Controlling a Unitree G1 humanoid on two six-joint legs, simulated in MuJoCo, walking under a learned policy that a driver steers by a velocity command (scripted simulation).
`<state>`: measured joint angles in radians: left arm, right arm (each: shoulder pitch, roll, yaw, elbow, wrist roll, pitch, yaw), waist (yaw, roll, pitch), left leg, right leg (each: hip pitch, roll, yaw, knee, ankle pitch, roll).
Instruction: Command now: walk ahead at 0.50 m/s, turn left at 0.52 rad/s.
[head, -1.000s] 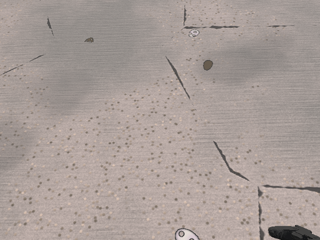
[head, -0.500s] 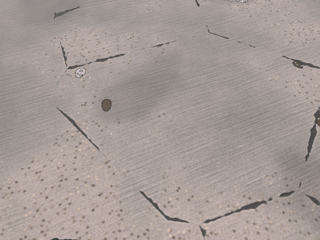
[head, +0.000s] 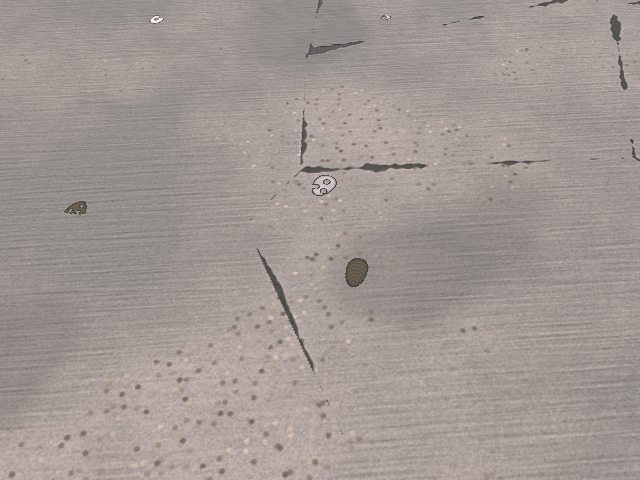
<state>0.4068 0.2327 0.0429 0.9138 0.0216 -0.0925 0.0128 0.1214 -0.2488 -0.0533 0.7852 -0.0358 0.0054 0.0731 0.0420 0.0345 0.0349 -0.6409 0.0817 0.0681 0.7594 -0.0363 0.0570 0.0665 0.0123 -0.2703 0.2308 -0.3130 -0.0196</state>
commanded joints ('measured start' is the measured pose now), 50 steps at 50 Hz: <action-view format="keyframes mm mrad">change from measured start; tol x32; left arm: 1 3 153 33 -37 1 -2 8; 27 -482 101 -6 -307 11 46 -41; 34 32 286 49 -208 45 8 4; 50 12 145 23 -57 -17 -6 -31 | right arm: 1 -98 -39 1 -98 -5 -13 6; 35 431 -113 -22 -26 39 -77 -71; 50 -70 -48 35 -108 2 -46 -25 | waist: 1 -8 -101 72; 8 -168 108 -337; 50 1 -118 21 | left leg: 1 23 -27 54 -93 -54 44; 6 590 -129 -6 -250 -234 178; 8 945 260 -845 -464 -218 371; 15 472 58 -343 -530 198 240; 32 596 11 -368 -222 503 89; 36 38 -157 -220 514 -407 26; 50 58 -18 -30 -53 -22 -47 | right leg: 1 -9 -295 45 -19 615 -102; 5 14 -287 -3 442 1024 -76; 8 -758 11 249 1239 -215 37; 27 -741 -51 278 421 270 64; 32 -293 21 244 235 189 -26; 35 156 -436 1075 31 -67 -227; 50 -165 -174 343 -97 435 -163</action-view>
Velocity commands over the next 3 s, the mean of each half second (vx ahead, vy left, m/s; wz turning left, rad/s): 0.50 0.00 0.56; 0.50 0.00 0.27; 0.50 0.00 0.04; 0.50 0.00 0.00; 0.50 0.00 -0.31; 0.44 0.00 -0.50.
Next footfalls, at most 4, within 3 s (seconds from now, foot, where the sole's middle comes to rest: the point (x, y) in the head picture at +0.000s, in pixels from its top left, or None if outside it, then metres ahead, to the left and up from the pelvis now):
0.12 left None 0.22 0.10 -0.78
0.66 right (344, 438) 0.56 0.02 -0.78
1.18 left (214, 369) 0.71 0.31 -0.78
1.72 right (251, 249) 1.06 0.27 -0.78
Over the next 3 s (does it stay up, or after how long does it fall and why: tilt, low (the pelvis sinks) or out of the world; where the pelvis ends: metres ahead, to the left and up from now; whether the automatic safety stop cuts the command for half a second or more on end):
stays up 1.48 0.46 0.00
